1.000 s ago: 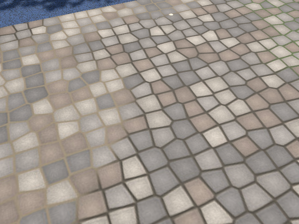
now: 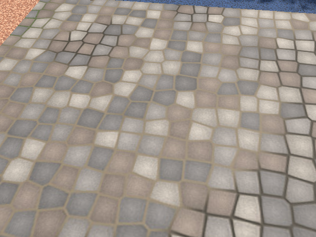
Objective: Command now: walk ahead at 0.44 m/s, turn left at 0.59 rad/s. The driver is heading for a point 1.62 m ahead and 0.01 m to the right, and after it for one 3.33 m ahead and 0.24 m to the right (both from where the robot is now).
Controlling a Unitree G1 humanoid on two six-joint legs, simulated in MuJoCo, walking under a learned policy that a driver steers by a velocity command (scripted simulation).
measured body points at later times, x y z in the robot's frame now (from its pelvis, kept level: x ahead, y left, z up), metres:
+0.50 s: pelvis +0.27 +0.08 +0.00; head +0.30 +0.10 +0.45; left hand +0.37 +0.35 -0.12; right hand +0.31 -0.17 -0.13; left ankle +0.17 +0.11 -0.74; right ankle +0.46 -0.04 -0.67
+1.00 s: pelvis +0.56 +0.10 +0.01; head +0.59 +0.09 +0.46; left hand +0.52 +0.36 -0.13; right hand +0.74 -0.13 -0.11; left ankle +0.68 +0.28 -0.68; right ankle +0.54 +0.04 -0.74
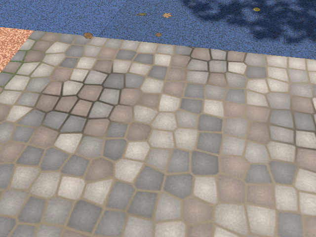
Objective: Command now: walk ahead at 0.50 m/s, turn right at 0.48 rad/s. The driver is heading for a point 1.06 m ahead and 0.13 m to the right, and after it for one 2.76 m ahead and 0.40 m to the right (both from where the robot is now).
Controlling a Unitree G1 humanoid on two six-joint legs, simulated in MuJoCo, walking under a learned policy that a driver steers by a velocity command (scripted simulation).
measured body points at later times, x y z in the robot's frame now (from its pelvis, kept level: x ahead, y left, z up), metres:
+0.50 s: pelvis +0.26 +0.04 +0.00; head +0.29 +0.05 +0.45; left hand +0.47 +0.26 -0.12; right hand +0.21 -0.23 -0.12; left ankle +0.25 +0.14 -0.75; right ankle +0.28 -0.11 -0.66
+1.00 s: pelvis +0.49 -0.09 +0.00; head +0.50 -0.11 +0.45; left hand +0.60 +0.15 -0.13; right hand +0.46 -0.36 -0.14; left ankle +0.60 +0.03 -0.67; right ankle +0.43 -0.14 -0.75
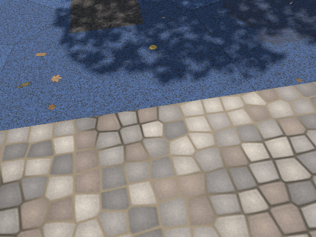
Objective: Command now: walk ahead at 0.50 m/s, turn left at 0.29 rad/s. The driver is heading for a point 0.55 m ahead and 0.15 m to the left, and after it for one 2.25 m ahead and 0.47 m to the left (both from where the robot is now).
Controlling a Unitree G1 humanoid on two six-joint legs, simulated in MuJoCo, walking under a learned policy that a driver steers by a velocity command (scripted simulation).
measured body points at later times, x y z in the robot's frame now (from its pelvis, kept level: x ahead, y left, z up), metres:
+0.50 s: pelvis +0.20 +0.05 -0.01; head +0.24 +0.07 +0.43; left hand +0.24 +0.32 -0.14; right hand +0.35 -0.20 -0.13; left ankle +0.25 +0.10 -0.75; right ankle +0.26 -0.11 -0.66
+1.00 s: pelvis +0.31 +0.02 +0.00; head +0.32 +0.00 +0.45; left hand +0.23 +0.28 -0.12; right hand +0.51 -0.17 -0.14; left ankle +0.27 +0.14 -0.69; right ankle +0.31 -0.08 -0.75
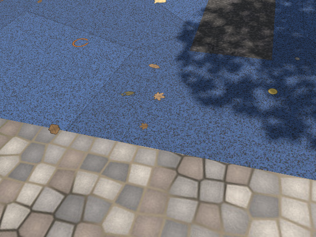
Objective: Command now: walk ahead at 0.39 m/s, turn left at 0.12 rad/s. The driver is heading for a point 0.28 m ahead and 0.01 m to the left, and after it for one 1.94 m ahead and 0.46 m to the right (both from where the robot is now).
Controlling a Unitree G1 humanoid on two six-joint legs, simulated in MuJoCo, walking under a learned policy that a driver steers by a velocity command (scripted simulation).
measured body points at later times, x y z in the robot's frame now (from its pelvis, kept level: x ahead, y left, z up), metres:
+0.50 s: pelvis +0.15 +0.04 -0.01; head +0.19 +0.05 +0.44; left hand +0.17 +0.28 -0.17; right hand +0.25 -0.21 -0.14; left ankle +0.22 +0.10 -0.75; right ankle +0.11 -0.09 -0.68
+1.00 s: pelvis +0.16 +0.00 +0.00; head +0.18 -0.03 +0.44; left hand +0.32 +0.24 -0.12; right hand +0.16 -0.28 -0.15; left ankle +0.20 +0.14 -0.67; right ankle +0.14 -0.07 -0.75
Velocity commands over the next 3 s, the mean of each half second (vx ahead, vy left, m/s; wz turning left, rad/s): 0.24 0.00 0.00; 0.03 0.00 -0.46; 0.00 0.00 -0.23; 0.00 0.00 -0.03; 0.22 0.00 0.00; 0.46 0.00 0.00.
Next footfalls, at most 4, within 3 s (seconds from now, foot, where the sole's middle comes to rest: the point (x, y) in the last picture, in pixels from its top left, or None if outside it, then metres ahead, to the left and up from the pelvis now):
0.30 left None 0.26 0.10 -0.79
0.80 right None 0.16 -0.09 -0.79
1.30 left None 0.24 0.11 -0.79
2.76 left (195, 235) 0.54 -0.06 -0.79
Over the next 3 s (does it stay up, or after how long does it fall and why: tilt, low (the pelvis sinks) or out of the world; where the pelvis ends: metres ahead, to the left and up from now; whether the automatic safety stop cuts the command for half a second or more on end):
stays up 0.49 -0.10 0.00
